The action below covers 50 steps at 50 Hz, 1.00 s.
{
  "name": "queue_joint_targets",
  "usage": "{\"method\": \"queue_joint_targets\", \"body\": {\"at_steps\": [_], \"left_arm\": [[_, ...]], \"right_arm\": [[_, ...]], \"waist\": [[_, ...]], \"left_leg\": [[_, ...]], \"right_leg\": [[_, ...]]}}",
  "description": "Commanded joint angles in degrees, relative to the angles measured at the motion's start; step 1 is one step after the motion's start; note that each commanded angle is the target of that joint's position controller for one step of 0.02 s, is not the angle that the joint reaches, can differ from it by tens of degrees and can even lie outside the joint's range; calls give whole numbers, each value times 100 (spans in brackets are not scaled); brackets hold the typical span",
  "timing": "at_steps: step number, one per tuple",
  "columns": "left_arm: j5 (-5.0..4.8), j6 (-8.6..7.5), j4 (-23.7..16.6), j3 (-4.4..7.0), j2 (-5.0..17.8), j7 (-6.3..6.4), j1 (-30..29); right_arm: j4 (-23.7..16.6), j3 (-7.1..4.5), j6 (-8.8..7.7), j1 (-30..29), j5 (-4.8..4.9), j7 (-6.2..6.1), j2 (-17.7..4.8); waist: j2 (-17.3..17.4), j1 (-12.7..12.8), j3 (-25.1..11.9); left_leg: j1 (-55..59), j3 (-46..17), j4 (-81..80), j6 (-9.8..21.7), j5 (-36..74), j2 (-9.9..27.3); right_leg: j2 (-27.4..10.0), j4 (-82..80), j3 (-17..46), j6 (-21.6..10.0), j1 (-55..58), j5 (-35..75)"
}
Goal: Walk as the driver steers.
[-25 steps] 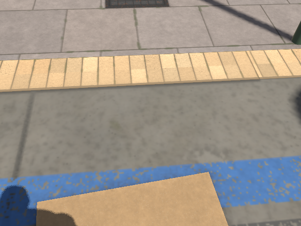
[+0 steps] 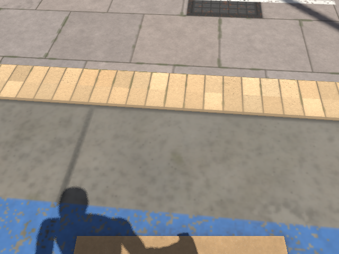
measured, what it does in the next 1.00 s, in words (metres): walks ahead: left foot, then right foot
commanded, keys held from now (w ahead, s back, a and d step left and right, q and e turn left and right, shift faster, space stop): w+q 0.36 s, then w+e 0.64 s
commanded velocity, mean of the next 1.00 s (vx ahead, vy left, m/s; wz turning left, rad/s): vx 0.49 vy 0.00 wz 0.06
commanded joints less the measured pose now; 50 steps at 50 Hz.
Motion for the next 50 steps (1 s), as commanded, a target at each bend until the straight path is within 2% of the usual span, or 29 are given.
{"method": "queue_joint_targets", "body": {"at_steps": [1, 3, 4, 5, 6, 7, 8, 9, 10, 11, 12, 14, 18, 20, 22, 26, 28, 30, 31, 32, 33, 34, 35, 36, 38, 40, 44, 46, 50], "left_arm": [[-60, 20, -251, 258, 1085, 24, -54], [-59, 119, -266, 304, 1297, 64, -138], [-81, 142, -286, 327, 1418, 72, -299], [-62, 78, -349, 289, 1365, 101, -255], [64, -97, -672, 59, 485, 23, -62], [-114, -417, -824, 5, 612, -59, -271], [-346, -524, -1035, 97, 924, -93, -1031], [-322, -561, -1145, 73, 874, -69, -1084], [-168, -531, -1096, 96, 876, -3, -1104], [-97, -472, -1096, 129, 892, 13, -994], [-66, -391, -1101, 158, 940, -5, -874], [18, -258, -1187, 156, 872, -15, -878], [64, -210, -1566, 55, 658, -15, -1828], [26, -268, -1579, -33, 486, -105, -2138], [-62, -336, -1582, -15, 585, -209, -2315], [-112, -399, -1748, 45, 816, -371, -2599], [-137, -375, -1702, 107, 959, -411, -2228], [-109, -340, -1380, 286, 1301, -372, -864], [40, -351, -1322, 395, 1745, -363, -212], [-97, -297, -1161, 399, 1557, -402, 172], [-191, -265, -1209, 280, 1276, -403, 24], [-143, -202, -1279, 262, 1178, -383, -158], [-100, -162, -1299, 261, 1127, -370, -402], [-65, -156, -1354, 227, 1028, -343, -582], [-87, -124, -1409, 198, 967, -292, -682], [-117, -119, -1388, 237, 1067, -202, -649], [-192, -13, -1239, 311, 1203, -8, -380], [-182, 80, -1150, 314, 1178, 44, -222], [-238, 141, -1126, 341, 1068, 63, -111]], "right_arm": [[-792, -23, -120, -923, 19, 116, -294], [-786, -192, -83, -236, 74, 100, -629], [-580, -356, -49, 735, 96, 64, -938], [-294, -554, 29, 1708, 99, -51, -1319], [-350, -652, 59, 1733, 104, -180, -1814], [-520, -512, -38, 1708, -11, -168, -1622], [-443, -424, -135, 1680, -87, -159, -1254], [-426, -378, -234, 1406, -58, -130, -1114], [-506, -320, -285, 1022, -46, -131, -892], [-616, -277, -295, 755, -84, -141, -780], [-715, -250, -303, 631, -106, -159, -720], [-738, -270, -343, 683, -44, -212, -789], [-726, -319, -308, 1011, -17, -348, -974], [-667, -286, -286, 1191, -12, -371, -913], [-582, -266, -309, 1432, -32, -363, -934], [-422, -275, -259, 1731, -74, -386, -994], [-434, -304, -212, 1616, -109, -394, -1077], [-556, -267, -152, 1338, -140, -395, -1075], [-761, -158, -191, 1833, -111, -380, -744], [-708, -64, -279, 1888, -149, -372, -585], [-947, -103, -392, 1408, -99, -321, -936], [-1099, -70, -472, 834, -42, -275, -935], [-1217, -58, -562, 452, -117, -266, -863], [-1227, -95, -595, 348, -222, -286, -866], [-1266, -82, -579, 373, -278, -311, -720], [-1254, -36, -561, 457, -284, -311, -618], [-1367, 36, -609, -405, -310, -270, -493], [-1417, 53, -624, -664, -255, -213, -413], [-1474, -73, -641, -730, -152, -235, -657]], "waist": [[-737, -49, 534], [-1087, -521, -101], [-1042, -1052, -613], [-669, -1434, -1058], [1322, -870, -1440], [796, -964, -2345], [318, -1082, -1571], [-22, -736, -836], [-191, -490, -604], [-109, -284, -321], [1, -145, -263], [57, -71, -162], [129, -343, 85], [299, -569, -3], [383, -728, -29], [371, -797, 140], [436, -556, -3], [253, 197, -913], [-667, 124, -1866], [-1810, 255, -2167], [-1484, 353, -1692], [-888, 398, -1100], [-329, 254, -493], [-124, 81, -378], [-369, -104, -305], [-570, -220, -251], [-502, 40, -86], [-572, 138, -96], [-678, 52, -60]], "left_leg": [[106, 397, -518, 339, -569, -174], [1293, 697, -548, 577, -1072, -612], [2711, 691, -968, 744, -770, -808], [4625, 93, -1088, 883, -671, -679], [6452, -2937, -1650, 1814, -1446, 915], [6581, -5149, -2757, 2358, -2176, 1631], [6018, -4283, -2964, 2030, -1743, 1482], [5055, -3467, -2987, 1807, -1214, 1226], [4363, -2878, -3009, 1607, -881, 943], [3736, -2487, -3131, 1565, -591, 707], [3390, -2346, -3292, 1567, -426, 614], [2974, -2053, -3465, 1608, 67, 545], [2533, -1464, -3389, 1322, 395, 140], [2547, -1128, -3315, 1131, 225, 18], [2758, -1205, -3270, 1101, 10, 236], [4175, -1467, -2718, 983, 556, 836], [4572, -1345, -2239, 848, 2025, 913], [4310, -845, -430, 623, 3545, 495], [2288, -511, 1604, 206, 2107, -160], [902, -532, 3025, -59, -2064, -918], [312, -1019, 3299, 29, -2386, -663], [308, -1009, 3097, 50, -2175, -463], [184, -909, 2618, 62, -2020, -335], [396, -892, 2098, 68, -1804, -159], [704, -814, 1370, -47, -1647, -166], [709, -755, 783, -209, -1699, -137], [1260, -625, -911, -323, 267, -395], [1968, -586, -1412, -337, 1111, -618], [2262, -988, -1887, -271, 779, -520]], "right_leg": [[-1600, 317, -50, -810, -144, 4164], [-1601, 1582, -173, -673, -43, 6733], [-1477, 2742, -247, -519, -467, 7038], [-1251, 4258, -171, -319, -1840, 5809], [-41, 6936, -104, 109, -4497, 97], [287, 7960, 1526, -26, -5107, -682], [3, 7994, 1625, -155, -5498, -256], [-285, 7379, 1570, -248, -5410, 217], [-544, 6881, 1521, -244, -5102, 399], [-642, 6618, 1508, -223, -4792, 564], [-705, 6434, 1519, -194, -4587, 715], [-740, 5908, 1400, -18, -4522, 894], [-480, 4066, 1189, 255, -4509, 2290], [-269, 3036, 986, 256, -4062, 3202], [-228, 2737, 990, 171, -3848, 3747], [-270, 2247, 1125, -321, -4612, 3088], [-104, 2245, 1001, -575, -4305, 2300], [111, 2202, 859, -941, -2459, 2486], [-1058, 2235, 2987, -1778, -104, 2086], [-1658, 1336, 5116, -2252, 828, 1092], [-1627, 1024, 5384, -2037, 639, 474], [-1411, 1034, 4817, -1835, 4, 864], [-1151, 1019, 4347, -1724, -644, 1586], [-946, 964, 3976, -1616, -1024, 2132], [-668, 767, 3834, -1633, -1397, 2725], [-758, 788, 3719, -1803, -1604, 3285], [-324, 727, 3154, -1484, -2375, 3103], [-158, 801, 3129, -1261, -2827, 2438], [-293, 1418, 3762, -1051, -2412, 1547]]}}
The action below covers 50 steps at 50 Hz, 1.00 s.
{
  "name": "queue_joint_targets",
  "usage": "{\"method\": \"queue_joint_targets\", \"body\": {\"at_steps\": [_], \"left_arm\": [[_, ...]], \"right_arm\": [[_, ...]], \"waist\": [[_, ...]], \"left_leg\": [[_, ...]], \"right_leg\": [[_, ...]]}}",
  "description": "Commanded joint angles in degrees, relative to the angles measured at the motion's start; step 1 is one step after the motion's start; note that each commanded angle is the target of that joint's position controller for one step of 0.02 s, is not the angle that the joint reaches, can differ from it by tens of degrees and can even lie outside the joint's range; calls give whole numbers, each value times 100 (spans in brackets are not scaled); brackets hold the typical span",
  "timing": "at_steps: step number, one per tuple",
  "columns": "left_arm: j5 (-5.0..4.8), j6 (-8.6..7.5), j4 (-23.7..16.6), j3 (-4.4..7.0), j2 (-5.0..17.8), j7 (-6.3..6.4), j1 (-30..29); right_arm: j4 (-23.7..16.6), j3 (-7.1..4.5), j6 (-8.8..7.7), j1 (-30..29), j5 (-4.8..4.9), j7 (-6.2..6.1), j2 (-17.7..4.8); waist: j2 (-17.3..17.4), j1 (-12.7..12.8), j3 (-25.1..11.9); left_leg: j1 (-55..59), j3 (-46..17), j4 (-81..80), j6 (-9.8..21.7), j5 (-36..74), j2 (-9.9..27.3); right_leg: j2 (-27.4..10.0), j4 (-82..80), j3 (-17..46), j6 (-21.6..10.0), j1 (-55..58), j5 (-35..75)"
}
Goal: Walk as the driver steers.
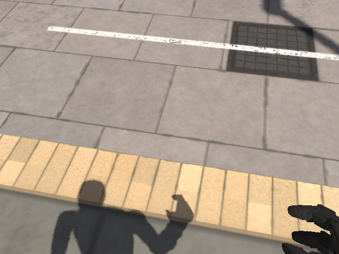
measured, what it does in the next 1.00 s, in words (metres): walks ahead: left foot, then right foot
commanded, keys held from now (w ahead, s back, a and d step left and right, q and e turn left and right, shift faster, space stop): w+e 0.40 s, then w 0.16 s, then w+q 0.44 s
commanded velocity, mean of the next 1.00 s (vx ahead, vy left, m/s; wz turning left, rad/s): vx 0.50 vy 0.00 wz -0.21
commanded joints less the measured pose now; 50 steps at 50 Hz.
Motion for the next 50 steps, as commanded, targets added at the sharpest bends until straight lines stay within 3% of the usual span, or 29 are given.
{"method": "queue_joint_targets", "body": {"at_steps": [1, 3, 4, 5, 6, 7, 8, 9, 10, 12, 16, 20, 22, 25, 27, 28, 29, 30, 31, 32, 33, 34, 35, 36, 37, 38, 43, 47, 50], "left_arm": [[-29, -23, -394, 246, 796, 46, -222], [-13, -32, -455, 172, 496, -6, -302], [58, -56, -532, 39, 78, -51, -216], [-6, -73, -503, -14, 105, -65, 855], [-127, -48, -499, 42, 591, -23, 836], [-104, -16, -539, 118, 874, 16, 102], [854, -304, -43, -142, 337, -293, -72], [931, -376, -121, -148, 118, -377, -356], [916, -414, -186, -177, 78, -454, -596], [722, -379, -174, -144, 131, -577, -949], [642, -303, -250, -308, -26, -664, -1457], [538, -213, -310, -372, 21, -776, -1755], [514, -186, -430, -350, 115, -739, -2057], [531, -170, -666, -312, 217, -642, -2570], [516, -171, -817, -246, 327, -580, -2729], [456, -191, -830, -182, 451, -550, -2584], [378, -226, -778, -89, 667, -488, -2229], [341, -267, -509, 35, 979, -391, -1196], [304, -216, -147, 20, 990, -328, 368], [492, -175, 237, 5, 836, -240, 1575], [591, -277, 502, 158, 1093, -176, 1411], [450, -317, 418, 143, 923, -149, 537], [371, -309, 307, -14, 477, -121, -70], [363, -319, 211, -118, 141, -125, -487], [389, -321, 105, -171, 17, -138, -756], [415, -358, 61, -180, -27, -132, -870], [726, -472, 255, -137, 202, -147, -635], [693, -446, 550, -158, 364, -294, -225], [698, -387, 624, -173, 426, -352, -158]], "right_arm": [[-337, -258, -109, -13, 68, -44, -623], [-184, -365, -153, 716, 12, -101, -735], [-76, -442, -145, 1585, -68, -140, -984], [-11, -507, -46, 2072, -42, -143, -1268], [152, -570, 43, 2153, 100, -93, -1210], [36, -480, 72, 1963, 90, -96, -801], [17, 18, -10, 1882, -217, -89, 161], [132, 56, -16, 1967, -223, -105, 254], [182, 50, 0, 1984, -199, -144, 165], [230, -10, -19, 1906, -139, -180, -25], [423, -130, -74, 2072, -294, -120, -385], [755, -62, -72, 2371, -409, -25, -321], [991, -12, -60, 2626, -416, 26, -308], [1338, -41, -4, 3030, -371, 93, -529], [1503, -98, 39, 3182, -347, 102, -770], [1549, -141, 50, 3091, -351, 113, -964], [1590, -158, 34, 3132, -395, 136, -1057], [1540, -76, -20, 3314, -509, 166, -808], [1468, 236, -77, 4093, -662, 282, -74], [1464, 138, -45, 3205, -365, 473, -253], [1130, 45, -44, 2035, -151, 473, -298], [1104, -12, -72, 1739, -255, 349, -426], [1119, 4, -45, 1992, -436, 251, -371], [1161, 78, 13, 2061, -479, 232, -115], [1201, 150, 95, 2215, -474, 235, 151], [1197, 152, 143, 2241, -426, 250, 230], [1058, 172, 200, 1572, -295, 405, 199], [842, 102, 226, 982, -287, 393, -37], [723, 14, 201, 669, -330, 315, -177]], "waist": [[-728, -434, -113], [-508, -819, -507], [277, -1096, -1238], [1384, -761, -1916], [1218, -843, -1716], [522, -1070, -1072], [341, -1208, -256], [578, -1104, -149], [441, -1032, -185], [288, -926, -417], [142, -882, -258], [168, -827, -77], [216, -866, 57], [256, -992, 253], [344, -914, 260], [390, -690, 188], [379, -496, -99], [46, -281, -1107], [-997, 61, -2879], [-716, 637, -2747], [-632, 608, -871], [-727, 224, -117], [-718, -209, -285], [-631, -472, -177], [-583, -724, -161], [-503, -837, -146], [-392, -730, -33], [-488, -595, 134], [-492, -530, 274]], "left_leg": [[1201, 59, -277, 97, -139, -66], [2395, 41, -520, 354, -80, 325], [3897, -760, -220, 739, 311, 1307], [5160, -2626, -34, 1669, 353, 2580], [4928, -3522, -509, 1856, -1739, 2749], [4358, -2910, -808, 1575, -2490, 2303], [3594, -2402, -1250, 1666, -3178, 1943], [3241, -1771, -1427, 1602, -2364, 1743], [2932, -1378, -1551, 1527, -1696, 1599], [2741, -857, -1752, 1514, -1061, 1534], [2690, 132, -2100, 1672, 363, 1613], [2565, 1049, -2016, 1420, 1175, 1526], [2579, 1238, -1951, 1283, 1024, 1490], [3090, 1310, -1781, 1204, 1166, 1561], [3427, 1358, -1432, 1169, 2306, 1651], [3366, 1517, -1048, 1085, 3225, 1621], [2938, 1673, -432, 920, 3947, 1474], [1823, 1793, 933, 596, 3316, 1150], [-282, 1575, 2832, 139, 25, 460], [-928, 900, 4201, 176, -3584, -145], [-1708, 422, 4817, 390, -3299, 257], [-1592, 466, 4635, 462, -2894, 646], [-1012, 447, 4273, 553, -2734, 835], [-600, 433, 4142, 547, -2633, 902], [-191, 425, 3989, 502, -2670, 937], [-166, 487, 3838, 483, -2567, 893], [-501, 672, 2220, 436, -419, 900], [-664, 586, 1251, 439, 180, 726], [-544, 745, 1302, 546, -472, 573]], "right_leg": [[-1173, -117, 1436, -557, -686, 223], [-843, 1059, 1124, -296, -944, 338], [-393, 2835, 450, -55, -1864, -1341], [-61, 4262, -24, 192, -3102, -2973], [-595, 5054, -344, 337, -3938, -2352], [-802, 5222, -420, 403, -4155, -1732], [-754, 5315, -526, 394, -4643, -831], [-1001, 4888, -663, 334, -4541, -340], [-1112, 4567, -800, 274, -4245, -216], [-1255, 4028, -923, 255, -3902, -383], [-1376, 2664, -1205, 279, -3841, 584], [-1301, 2006, -1312, 95, -3495, 1711], [-1226, 1750, -1367, 8, -3281, 1889], [-1016, 1229, -1568, -120, -3068, 1294], [-720, 896, -1813, -263, -2576, 771], [-529, 643, -1952, -400, -1954, 849], [-390, 685, -1960, -590, -835, 1095], [-720, 1506, -1526, -1111, 1344, 2302], [-2522, 1042, 915, -2471, 4441, 2385], [-3128, -64, 2235, -2383, 4295, 1830], [-2786, -461, 1399, -1541, 2713, 829], [-2602, -749, 606, -1280, 1212, 221], [-2439, -963, 127, -1226, 427, 316], [-2427, -1196, -192, -1210, -243, 630], [-2469, -1508, -379, -1210, -813, 596], [-2446, -1747, -538, -1195, -974, 387], [-2232, -1929, -1807, -980, -883, 1135], [-2394, -1694, -2092, -864, -170, 1314], [-2526, -1449, -2245, -727, 175, 930]]}}
Over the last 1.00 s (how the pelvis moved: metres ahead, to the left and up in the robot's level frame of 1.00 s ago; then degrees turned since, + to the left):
0.61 0.09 0.02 2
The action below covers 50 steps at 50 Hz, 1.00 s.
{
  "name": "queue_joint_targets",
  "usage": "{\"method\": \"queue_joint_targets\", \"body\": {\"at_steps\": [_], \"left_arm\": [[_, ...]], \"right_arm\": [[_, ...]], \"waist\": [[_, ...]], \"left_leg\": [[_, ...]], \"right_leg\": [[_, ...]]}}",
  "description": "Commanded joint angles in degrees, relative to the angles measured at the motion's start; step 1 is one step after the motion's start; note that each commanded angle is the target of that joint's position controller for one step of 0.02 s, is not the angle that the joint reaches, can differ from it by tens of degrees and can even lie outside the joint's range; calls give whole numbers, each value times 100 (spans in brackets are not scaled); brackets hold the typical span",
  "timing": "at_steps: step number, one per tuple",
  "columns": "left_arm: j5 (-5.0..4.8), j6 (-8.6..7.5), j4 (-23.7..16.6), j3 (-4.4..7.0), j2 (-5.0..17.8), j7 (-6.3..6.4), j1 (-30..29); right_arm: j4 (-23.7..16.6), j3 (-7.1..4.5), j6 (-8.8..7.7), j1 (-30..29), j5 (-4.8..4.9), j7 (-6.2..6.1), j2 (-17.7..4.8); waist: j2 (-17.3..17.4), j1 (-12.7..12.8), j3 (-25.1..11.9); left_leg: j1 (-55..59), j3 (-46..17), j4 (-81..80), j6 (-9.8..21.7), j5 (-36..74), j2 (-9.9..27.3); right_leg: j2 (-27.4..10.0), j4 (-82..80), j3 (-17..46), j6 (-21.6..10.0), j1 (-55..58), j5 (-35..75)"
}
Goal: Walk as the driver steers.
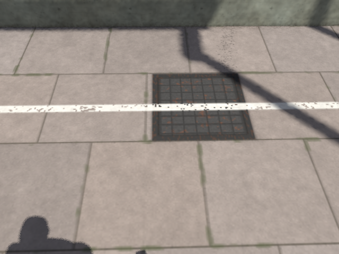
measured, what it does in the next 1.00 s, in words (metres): goes down, turning left: left foot, then right foot 0.17 m lower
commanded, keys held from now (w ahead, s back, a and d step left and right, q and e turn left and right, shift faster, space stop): w+q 0.40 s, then w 0.60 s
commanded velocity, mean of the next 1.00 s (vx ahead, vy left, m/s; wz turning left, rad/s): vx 0.50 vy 0.00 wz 0.33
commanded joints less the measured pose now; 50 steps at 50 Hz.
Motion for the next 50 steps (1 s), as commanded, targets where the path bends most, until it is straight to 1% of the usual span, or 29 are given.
{"method": "queue_joint_targets", "body": {"at_steps": [1, 3, 5, 6, 7, 8, 9, 10, 12, 14, 16, 18, 19, 22, 25, 29, 30, 31, 32, 33, 34, 35, 36, 37, 39, 41, 43, 47, 50], "left_arm": [[-51, -35, -287, 165, 887, -14, -230], [-111, 18, -259, 191, 1037, 66, -270], [21, -52, -330, 150, 1025, 140, -168], [216, -117, -476, -110, 210, 114, 686], [35, -169, -571, -98, 560, -126, 41], [-208, -147, -779, -62, 588, -203, -1046], [-250, -176, -907, -32, 749, -79, -1542], [-106, -182, -948, -42, 853, 59, -1366], [25, -67, -880, -166, 455, 221, -1195], [-5, 97, -960, -135, 569, 227, -1153], [-27, 188, -1110, -230, 370, 170, -1249], [127, 181, -1187, -334, 175, -46, -1041], [136, 102, -1344, -331, 292, -104, -1466], [122, 103, -1450, -331, 434, -77, -2259], [122, 300, -1636, -331, 457, -183, -2255], [72, 337, -1446, -298, 733, -126, -2356], [-1042, 54, -1582, 25, 793, 6, -2532], [-1058, -78, -1360, 18, 793, 36, -2145], [-896, -106, -922, 125, 820, 32, -875], [-710, -65, -428, 212, 966, -3, 680], [-754, 15, -132, 311, 1182, -30, 1390], [-854, 150, -52, 446, 1538, -20, 1440], [-800, 214, -11, 446, 1346, 94, 1231], [-607, 260, -178, 245, 695, 206, 626], [-508, 49, -118, 72, 520, 223, -237], [-460, -21, -166, 9, 469, 190, -907], [-466, -42, -184, 100, 817, 286, -747], [-779, 52, 36, 262, 1109, 384, -211], [-735, 185, 201, 319, 1011, 326, 299]], "right_arm": [[-393, -167, -108, -310, -1, -79, -488], [-446, -254, -207, -279, 96, -101, -597], [-246, -526, -425, 674, 252, -221, -1193], [-164, -627, -373, 1931, 247, -358, -1524], [140, -556, -313, 2961, 150, -350, -1401], [451, -657, -390, 3304, 72, -340, -1380], [403, -661, -427, 2812, 175, -323, -1345], [367, -514, -426, 2407, 194, -277, -993], [124, -258, -405, 1348, 112, -176, -373], [-126, -240, -414, 778, 125, -229, -426], [-151, -284, -419, 772, 34, -249, -683], [-100, -232, -396, 1078, -149, -303, -633], [127, -155, -450, 1819, -175, -415, -354], [385, -40, -402, 2755, 8, -501, -166], [226, 14, -293, 2258, -70, -123, -574], [271, 8, -298, 2370, 169, -239, -695], [400, -221, 36, 2117, 817, -638, -661], [537, -174, 219, 2316, 710, -737, -593], [653, -159, 258, 2526, 550, -703, -474], [787, -78, 167, 2986, 491, -561, 35], [711, 2, 39, 3263, 674, -548, 166], [309, 30, -107, 3057, 825, -570, -136], [-75, -24, -171, 2032, 938, -621, -314], [-286, -95, -103, 991, 858, -717, -490], [-510, -112, 24, 518, 683, -779, -254], [-637, -115, 36, 556, 526, -697, -155], [-640, -156, -63, 327, 266, -649, -96], [-953, -97, -8, -510, 490, -487, 42], [-1199, -166, -24, -1201, 492, -388, -140]], "waist": [[-499, -238, 611], [-500, -374, 610], [-118, -697, -281], [1142, -756, -2051], [877, -1401, -2248], [373, -1740, -869], [289, -1579, -55], [221, -1195, -287], [-106, -405, 8], [-113, -250, 58], [-181, -251, 36], [-182, -267, 51], [-105, -739, 112], [-231, -1376, 177], [129, -904, 539], [-34, -1153, 921], [65, -1108, 1027], [-204, -1017, 694], [-274, -629, 26], [-952, -275, -1063], [-1599, 34, -1631], [-2031, 82, -2035], [-1529, 256, -1531], [-43, 231, -809], [-126, -412, 432], [-590, -848, 1032], [-762, -638, 497], [-624, -312, 291], [-457, 23, 494]], "left_leg": [[317, 22, -146, 120, -473, -63], [859, 324, -536, 294, -798, -354], [3195, 323, -412, 725, 17, -854], [6225, -1909, -520, 2032, 157, 182], [7132, -4083, -1757, 2329, -807, 993], [6547, -3632, -2064, 1667, -1193, 845], [5348, -3257, -2024, 1532, -1141, 801], [4506, -3075, -1991, 1627, -843, 773], [2439, -2551, -2147, 1525, -951, 592], [1628, -2254, -2436, 1503, -1345, 324], [893, -1762, -2270, 1380, -1178, -10], [128, -1467, -1605, 1254, -1044, -367], [1544, -2073, -1252, 1392, -1606, -259], [2499, -2091, 31, 1250, -2587, -425], [-369, -2206, -250, 1303, -3702, -562], [1790, -2995, 1042, 1112, -3662, -364], [2500, -2888, 1378, 925, -1718, -485], [2630, -2381, 2280, 738, -1110, -611], [1938, -1964, 3697, 580, -1789, -776], [23, -1321, 5487, 303, -4018, -1222], [-2091, -1134, 7966, -61, -5420, -1458], [-2904, -878, 8688, -237, -4833, -981], [-3699, -581, 8406, -237, -3860, -650], [-3494, -363, 7646, -221, -2941, -412], [-2807, -854, 6073, -163, -1997, -53], [-1433, -544, 3667, -226, -1336, 153], [282, -97, 1629, -438, 170, -43], [417, -190, -289, -434, 471, -170], [63, -88, -861, -201, 110, -239]], "right_leg": [[-1803, -303, 405, -1068, -324, 1520], [-1824, 248, 218, -944, -114, 2006], [-1158, 2229, -328, -481, -905, 3234], [-518, 4204, -78, 159, -2779, 912], [322, 5798, 679, 184, -4334, -1958], [145, 6251, 1542, -114, -5425, -1693], [-158, 6617, 1692, -123, -5654, -1348], [-354, 6495, 1871, -171, -5097, -1003], [-649, 5891, 1966, -218, -3951, -397], [-581, 5299, 1813, -84, -3739, -353], [-510, 4683, 1471, 92, -3221, 343], [-464, 5046, 1251, -24, -2727, 1575], [-558, 4620, 1983, 34, -4238, 2332], [-605, 2223, 1828, 141, -5022, 4148], [-372, 2659, 1206, 80, -2219, 3964], [-542, 785, 1575, -9, -3000, 3251], [-467, -132, 2017, -157, -3350, 3291], [-521, -568, 1619, -252, -2621, 4119], [-751, -42, 1521, -426, -1017, 4746], [-1231, 1824, 1765, -673, 1708, 6380], [-2034, 2807, 2761, -1299, 3433, 5956], [-2575, 2137, 3997, -1884, 3450, 3283], [-2673, 1115, 4573, -2110, 2936, 395], [-2439, 354, 4472, -1861, 1663, -783], [-2246, 87, 4333, -1657, -641, -225], [-1161, -319, 2537, -1173, -2772, 385], [-654, -360, 1749, -1133, -3200, 1913], [-1176, -388, 1973, -1176, -1533, 2220], [-1402, -14, 2102, -1105, -582, 2122]]}}
Over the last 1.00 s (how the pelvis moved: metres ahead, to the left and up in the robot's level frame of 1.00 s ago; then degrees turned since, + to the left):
0.54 -0.09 -0.02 -11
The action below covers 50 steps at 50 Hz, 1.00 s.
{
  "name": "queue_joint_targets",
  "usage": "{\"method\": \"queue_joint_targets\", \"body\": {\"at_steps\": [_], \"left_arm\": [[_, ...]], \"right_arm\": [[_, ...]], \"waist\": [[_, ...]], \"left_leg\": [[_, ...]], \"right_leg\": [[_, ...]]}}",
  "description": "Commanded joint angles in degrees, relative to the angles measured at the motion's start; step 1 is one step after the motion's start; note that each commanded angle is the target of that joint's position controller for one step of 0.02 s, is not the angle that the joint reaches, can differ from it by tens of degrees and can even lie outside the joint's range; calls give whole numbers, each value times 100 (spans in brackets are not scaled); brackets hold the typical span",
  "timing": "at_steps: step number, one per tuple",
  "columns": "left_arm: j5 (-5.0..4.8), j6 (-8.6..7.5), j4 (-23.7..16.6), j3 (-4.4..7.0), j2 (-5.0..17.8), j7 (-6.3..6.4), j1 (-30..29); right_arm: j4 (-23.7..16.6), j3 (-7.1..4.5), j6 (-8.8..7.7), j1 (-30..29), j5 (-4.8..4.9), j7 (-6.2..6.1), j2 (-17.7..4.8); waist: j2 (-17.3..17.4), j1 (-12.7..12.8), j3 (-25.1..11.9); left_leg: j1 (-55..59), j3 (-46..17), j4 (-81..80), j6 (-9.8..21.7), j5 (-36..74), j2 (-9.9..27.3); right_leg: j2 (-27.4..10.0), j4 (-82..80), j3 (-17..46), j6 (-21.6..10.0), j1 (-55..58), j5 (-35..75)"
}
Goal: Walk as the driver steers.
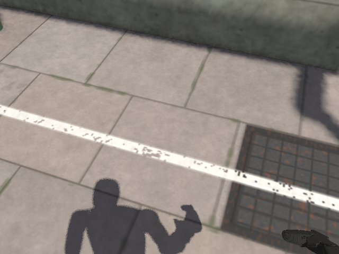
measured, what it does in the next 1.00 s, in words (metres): walks ahead, turning right: left foot, then right foot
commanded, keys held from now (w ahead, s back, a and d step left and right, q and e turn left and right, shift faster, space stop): w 0.02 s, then w+e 0.72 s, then e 0.14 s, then no key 0.10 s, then q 0.02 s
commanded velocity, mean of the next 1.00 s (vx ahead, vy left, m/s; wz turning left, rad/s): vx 0.45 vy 0.00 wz -0.42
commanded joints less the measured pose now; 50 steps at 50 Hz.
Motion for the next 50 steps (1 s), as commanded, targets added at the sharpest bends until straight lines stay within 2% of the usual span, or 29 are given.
{"method": "queue_joint_targets", "body": {"at_steps": [1, 3, 4, 5, 6, 7, 8, 9, 11, 13, 15, 21, 25, 27, 29, 30, 31, 32, 33, 34, 35, 36, 37, 38, 40, 42, 45, 48, 50], "left_arm": [[-10, 60, -191, 259, 918, -4, 183], [25, 128, -195, 275, 953, -26, 160], [71, 125, -271, 251, 926, -43, 3], [161, 40, -504, 172, 713, -70, -76], [142, -103, -526, -22, 200, -135, 436], [-22, -162, -440, 194, 831, -151, 119], [-109, -151, -671, 289, 1006, -106, -459], [-49, -101, -742, 298, 928, -40, -768], [37, 46, -731, 324, 690, 15, -691], [27, 167, -718, 324, 456, 14, -638], [60, 225, -821, 359, 434, 20, -818], [93, 168, -1189, 322, 353, -144, -1938], [85, 188, -1556, 257, 314, -322, -2708], [68, 179, -1728, 261, 359, -429, -2876], [68, 184, -1812, 335, 518, -488, -2731], [56, 191, -1764, 413, 655, -493, -2361], [32, 190, -1566, 560, 904, -473, -1540], [35, 217, -1321, 774, 1398, -368, -518], [-27, 177, -1301, 859, 2028, -309, -444], [65, 135, -1406, 719, 1637, -271, -103], [129, 83, -1380, 620, 1307, -252, -338], [89, 40, -1462, 566, 1118, -240, -788], [73, 29, -1548, 515, 926, -240, -1218], [115, 13, -1651, 463, 814, -222, -1483], [101, 13, -1712, 474, 900, -178, -1575], [99, 48, -1707, 535, 1108, -100, -1484], [50, 219, -1667, 570, 1169, 8, -1313], [52, 307, -1556, 521, 1026, 52, -1021], [86, 298, -1523, 475, 913, 83, -1038]], "right_arm": [[-560, -53, -72, -631, 21, 116, -219], [-515, -169, -121, -267, -6, 136, -427], [-247, -323, -137, 691, -48, 98, -732], [-33, -491, -131, 1970, -128, 47, -1283], [184, -570, -82, 2468, -11, 86, -1519], [225, -479, -47, 2633, -38, 56, -1064], [189, -418, -42, 2063, -51, 8, -947], [116, -361, -61, 1503, -79, 7, -766], [158, -322, -147, 933, -155, 51, -447], [298, -356, -229, 883, -159, 61, -432], [460, -410, -266, 1003, -171, 6, -547], [811, -452, -209, 1293, -129, -160, -727], [1061, -507, -128, 1747, -56, -195, -903], [1106, -548, -58, 1816, -4, -177, -1017], [1059, -600, 7, 1693, 34, -200, -1213], [1041, -621, 47, 1644, 44, -220, -1307], [1016, -613, 83, 1538, 56, -234, -1338], [914, -580, 62, 1532, -3, -255, -1290], [607, -263, -115, 2081, -198, -115, -350], [530, -313, -402, 1539, 15, -10, -719], [340, -387, -521, 909, 207, 25, -959], [329, -358, -568, 791, 142, -16, -884], [388, -404, -554, 752, -29, -73, -912], [358, -460, -480, 801, -71, -102, -970], [278, -479, -320, 901, -123, -126, -866], [173, -418, -222, 709, -168, -155, -651], [28, -323, -185, 229, -152, -123, -465], [-91, -312, -157, -108, -91, -10, -554], [-119, -347, -163, -91, -131, 28, -720]], "waist": [[-540, -62, 528], [-605, -326, 253], [-573, -779, -343], [1, -1249, -1367], [1357, -1172, -2429], [788, -1368, -2135], [583, -1186, -1129], [230, -940, -609], [306, -485, -156], [215, -325, -63], [120, -286, 60], [48, -534, 379], [-39, -798, 670], [16, -782, 674], [235, -582, 416], [359, -347, 165], [296, 121, -240], [-107, 542, -811], [-1684, -76, -1335], [-1124, 272, -2038], [-927, 345, -1257], [-510, 83, -799], [-275, -166, -452], [-361, -380, -310], [-265, -589, -187], [-311, -602, -93], [-670, -421, -243], [-834, -186, -355], [-862, -234, -360]], "left_leg": [[169, 190, -567, 219, -378, -121], [1255, 337, -918, 407, -853, -341], [2729, 273, -777, 611, -561, -300], [5107, -912, -322, 1099, 255, 871], [6651, -3178, -1032, 1772, -905, 2086], [6429, -3466, -1428, 1645, -1787, 1950], [5501, -2601, -1639, 1387, -1512, 1797], [4565, -1947, -1895, 1269, -1021, 1552], [3368, -1145, -2366, 1093, -716, 1191], [2941, -665, -2670, 1063, -442, 1119], [2952, -261, -2768, 1069, 40, 1150], [3084, 825, -2842, 799, 262, 966], [3878, 1058, -2669, 765, 380, 1228], [4302, 1151, -2335, 713, 960, 1373], [4421, 1348, -1669, 592, 2745, 1369], [4416, 1433, -1039, 519, 3671, 1329], [4129, 1585, 52, 371, 3928, 1140], [2766, 1606, 1719, 113, 2527, 907], [-9, 1163, 3878, -239, -3056, -277], [-636, -196, 4477, -97, -3664, -471], [-1108, -260, 4359, 51, -3096, -192], [-872, -254, 3840, 123, -2611, 62], [-458, -212, 3344, 83, -2404, 223], [-6, -220, 3124, 5, -2267, 309], [324, -111, 2676, -206, -2235, 266], [490, 83, 1865, -364, -1868, 59], [1108, 252, 456, -376, -544, -345], [1423, 158, -289, -332, 208, -466], [1433, -15, -557, -199, 121, -377]], "right_leg": [[-1794, -375, 1116, -831, 152, 2324], [-1601, 247, 1078, -707, 106, 3221], [-1277, 1230, 850, -583, -362, 3753], [-794, 3106, 533, -312, -2026, 2452], [-161, 4913, 560, -55, -3708, -1293], [-286, 5599, 1192, -58, -4313, -1414], [-505, 5635, 983, -45, -4644, -810], [-738, 5356, 803, -2, -4421, -299], [-1018, 4871, 833, 26, -3717, 163], [-1036, 4790, 840, 13, -3467, 498], [-1018, 4538, 949, 23, -3733, 925], [-843, 2720, 620, -9, -3651, 2459], [-815, 2048, 316, -133, -3882, 2191], [-742, 1881, 94, -282, -3874, 1566], [-408, 1813, -309, -485, -3173, 879], [-170, 1775, -485, -609, -2570, 599], [82, 1347, -544, -809, -1398, 903], [-325, 1184, 384, -1135, 519, 1169], [-1906, 728, 3696, -2288, 2607, 299], [-2242, -115, 4980, -2394, 3002, -180], [-2039, -179, 4049, -2048, 2560, 484], [-1785, -150, 3291, -1833, 1705, 1138], [-1571, -215, 2748, -1690, 848, 1815], [-1442, -289, 2423, -1645, 246, 2682], [-1311, -283, 2040, -1606, -337, 3963], [-1085, -181, 1580, -1486, -828, 4841], [-625, 76, 1155, -1044, -1227, 4633], [-728, 246, 1420, -847, -1036, 3701], [-943, 499, 1697, -828, -673, 3394]]}}
Over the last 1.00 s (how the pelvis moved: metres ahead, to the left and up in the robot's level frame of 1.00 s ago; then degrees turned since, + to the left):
0.58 0.10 -0.17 20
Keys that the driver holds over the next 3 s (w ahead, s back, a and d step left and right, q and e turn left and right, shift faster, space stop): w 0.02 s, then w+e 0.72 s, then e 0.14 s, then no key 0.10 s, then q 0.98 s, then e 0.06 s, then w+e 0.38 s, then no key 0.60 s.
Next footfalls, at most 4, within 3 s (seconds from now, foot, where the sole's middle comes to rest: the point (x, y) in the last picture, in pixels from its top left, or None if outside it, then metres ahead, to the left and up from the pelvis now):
0.08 left None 0.22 0.12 -0.77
0.64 right None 0.48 -0.16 -0.77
1.06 left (214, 196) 0.76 -0.09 -0.77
1.48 right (258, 232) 0.62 -0.27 -0.77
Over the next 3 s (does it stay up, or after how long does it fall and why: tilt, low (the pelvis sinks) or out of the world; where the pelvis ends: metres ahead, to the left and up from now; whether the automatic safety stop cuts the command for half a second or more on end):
stays up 0.82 -0.22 0.00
